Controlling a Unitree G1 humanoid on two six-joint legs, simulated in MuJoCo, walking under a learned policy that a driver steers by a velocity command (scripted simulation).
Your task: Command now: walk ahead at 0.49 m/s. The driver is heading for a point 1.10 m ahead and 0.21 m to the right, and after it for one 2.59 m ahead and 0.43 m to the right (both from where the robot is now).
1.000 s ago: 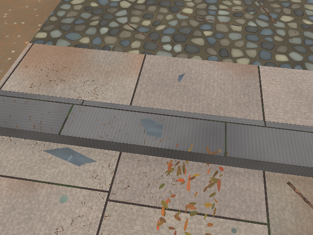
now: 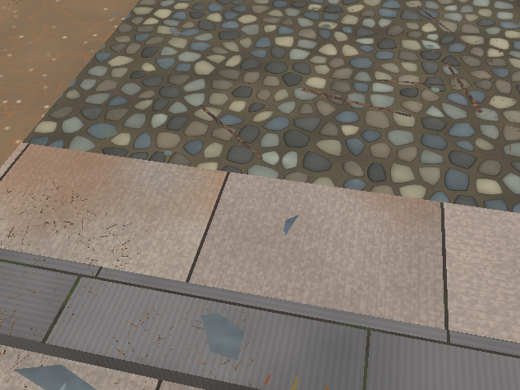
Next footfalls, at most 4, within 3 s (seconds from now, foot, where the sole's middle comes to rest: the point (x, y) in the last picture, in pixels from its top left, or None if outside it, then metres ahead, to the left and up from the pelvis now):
0.20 left None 0.31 0.14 -0.78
0.58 right None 0.31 -0.08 -0.78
2.04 right None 0.36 -0.13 -0.78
2.44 left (271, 313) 0.71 0.07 -0.70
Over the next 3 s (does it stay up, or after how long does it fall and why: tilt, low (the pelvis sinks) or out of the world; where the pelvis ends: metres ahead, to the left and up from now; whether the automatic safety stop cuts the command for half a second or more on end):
stays up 0.84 -0.07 0.06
